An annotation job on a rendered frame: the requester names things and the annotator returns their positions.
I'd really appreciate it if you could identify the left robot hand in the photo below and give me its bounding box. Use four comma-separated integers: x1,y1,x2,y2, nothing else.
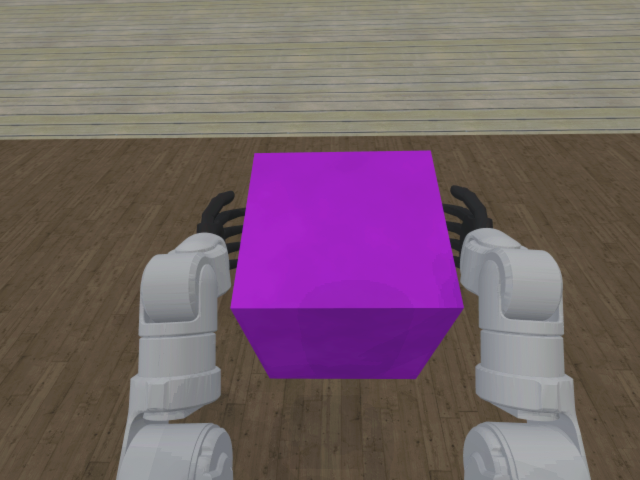
196,191,246,270

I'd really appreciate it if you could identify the left robot forearm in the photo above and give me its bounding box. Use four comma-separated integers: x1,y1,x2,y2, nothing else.
116,233,231,480

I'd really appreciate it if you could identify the right robot hand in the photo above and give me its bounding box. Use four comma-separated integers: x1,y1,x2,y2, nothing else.
442,185,493,268

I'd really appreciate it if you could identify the right robot upper arm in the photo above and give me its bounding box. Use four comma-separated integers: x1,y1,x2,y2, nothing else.
463,422,589,480

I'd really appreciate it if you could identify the right robot forearm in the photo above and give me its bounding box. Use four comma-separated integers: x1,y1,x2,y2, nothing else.
460,228,591,480

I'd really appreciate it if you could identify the carton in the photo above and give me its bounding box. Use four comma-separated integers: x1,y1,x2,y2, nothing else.
230,151,464,379

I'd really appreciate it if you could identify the left robot upper arm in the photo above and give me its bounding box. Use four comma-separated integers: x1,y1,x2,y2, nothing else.
118,423,233,480

